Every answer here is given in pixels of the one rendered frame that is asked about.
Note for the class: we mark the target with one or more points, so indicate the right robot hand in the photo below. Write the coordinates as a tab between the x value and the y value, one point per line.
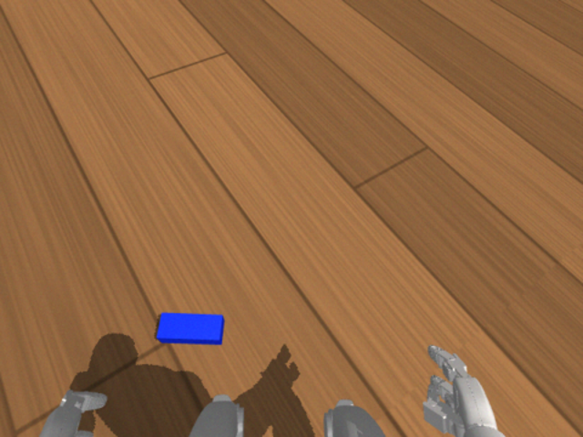
466	405

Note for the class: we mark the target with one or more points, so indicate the carton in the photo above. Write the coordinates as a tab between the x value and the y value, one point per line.
190	328

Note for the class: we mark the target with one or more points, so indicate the left robot hand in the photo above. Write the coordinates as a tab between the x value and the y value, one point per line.
64	420

